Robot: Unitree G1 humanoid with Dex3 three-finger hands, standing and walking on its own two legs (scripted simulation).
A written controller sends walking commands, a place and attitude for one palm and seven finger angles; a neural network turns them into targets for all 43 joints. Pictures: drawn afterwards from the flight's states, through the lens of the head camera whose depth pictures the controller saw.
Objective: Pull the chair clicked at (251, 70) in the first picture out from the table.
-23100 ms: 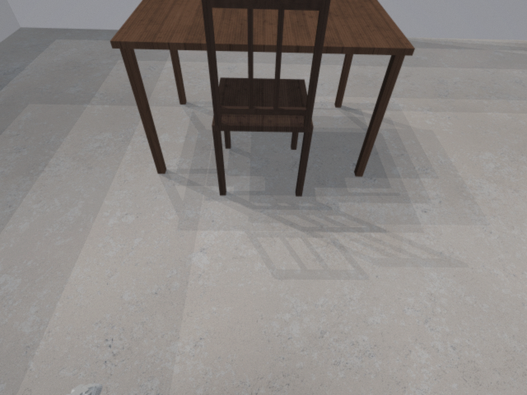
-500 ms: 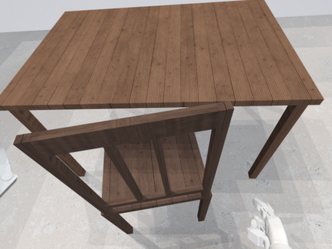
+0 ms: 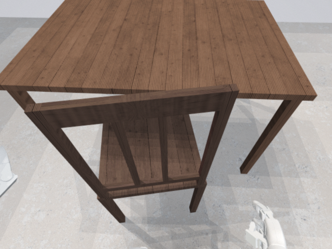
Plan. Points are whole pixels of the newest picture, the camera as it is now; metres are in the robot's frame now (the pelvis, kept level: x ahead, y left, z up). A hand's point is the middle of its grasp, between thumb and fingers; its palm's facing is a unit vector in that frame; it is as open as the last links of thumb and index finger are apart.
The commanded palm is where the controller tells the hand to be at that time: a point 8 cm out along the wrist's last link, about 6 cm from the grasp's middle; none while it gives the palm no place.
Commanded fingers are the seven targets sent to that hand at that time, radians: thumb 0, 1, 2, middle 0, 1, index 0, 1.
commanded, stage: step back with the hand held close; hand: left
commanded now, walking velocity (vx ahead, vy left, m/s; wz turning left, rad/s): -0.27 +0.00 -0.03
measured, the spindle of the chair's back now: (129, 158) +0.35 +0.14 -0.05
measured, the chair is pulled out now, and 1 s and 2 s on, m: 0.14 0.14 0.14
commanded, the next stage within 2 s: stop stepping back and stand still in 1.20 s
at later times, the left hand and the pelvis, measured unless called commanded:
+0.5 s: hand (5, 178) +0.20 +0.26 +0.18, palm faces +0.38 -0.73 -0.56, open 7.4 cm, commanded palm +0.12 +0.30 +0.19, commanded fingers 0.00 0.90 0.90 -0.20 -0.30 -0.20 -0.30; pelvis -0.01 +0.00 +0.00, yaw +0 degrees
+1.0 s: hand out of the picture +0.12 +0.23 +0.18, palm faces +0.38 -0.74 -0.55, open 7.4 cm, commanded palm +0.05 +0.28 +0.19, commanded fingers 0.00 0.90 0.90 -0.20 -0.30 -0.20 -0.30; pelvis -0.08 -0.03 +0.00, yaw +2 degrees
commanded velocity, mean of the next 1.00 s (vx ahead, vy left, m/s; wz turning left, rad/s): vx -0.40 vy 0.00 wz -0.03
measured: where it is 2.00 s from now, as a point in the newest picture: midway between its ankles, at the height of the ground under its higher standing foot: outside the picture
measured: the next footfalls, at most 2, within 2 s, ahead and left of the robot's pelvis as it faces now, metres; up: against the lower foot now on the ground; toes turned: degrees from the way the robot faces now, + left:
left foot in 0.86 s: -0.02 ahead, +0.12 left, +0.00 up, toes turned +3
right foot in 1.06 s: -0.02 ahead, -0.14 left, +0.00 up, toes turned -1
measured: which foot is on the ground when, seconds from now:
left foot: down 0.00-0.66, up 0.68-0.84, down 0.86-1.00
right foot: down 0.00-0.88, up 0.90-1.00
